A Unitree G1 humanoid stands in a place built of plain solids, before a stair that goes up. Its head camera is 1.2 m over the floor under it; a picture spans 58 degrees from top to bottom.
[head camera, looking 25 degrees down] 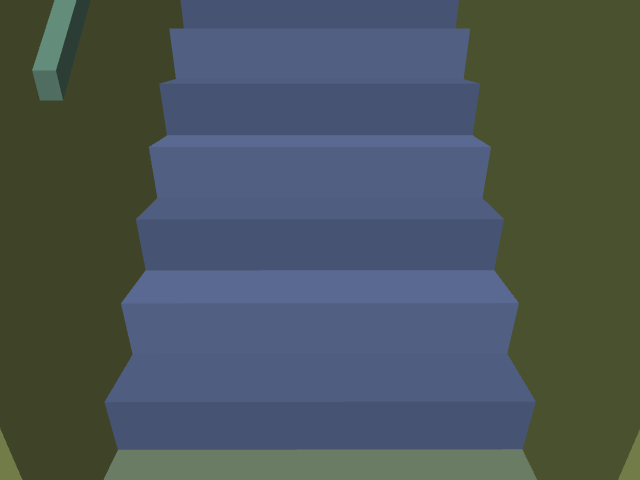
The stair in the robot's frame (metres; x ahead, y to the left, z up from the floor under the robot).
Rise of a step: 0.21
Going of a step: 0.22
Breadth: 1.30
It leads straight ahead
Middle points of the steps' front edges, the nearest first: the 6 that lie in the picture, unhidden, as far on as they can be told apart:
0.97 0.00 0.21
1.20 0.00 0.41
1.42 0.00 0.62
1.64 0.00 0.83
1.86 0.00 1.03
2.08 0.00 1.24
